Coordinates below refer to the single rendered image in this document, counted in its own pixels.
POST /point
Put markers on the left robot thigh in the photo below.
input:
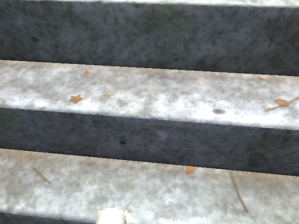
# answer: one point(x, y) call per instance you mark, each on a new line
point(113, 215)

